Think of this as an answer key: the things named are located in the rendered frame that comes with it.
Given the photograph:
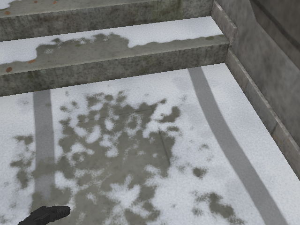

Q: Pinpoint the robot left hand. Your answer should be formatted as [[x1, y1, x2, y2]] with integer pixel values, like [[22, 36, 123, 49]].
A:
[[18, 205, 70, 225]]

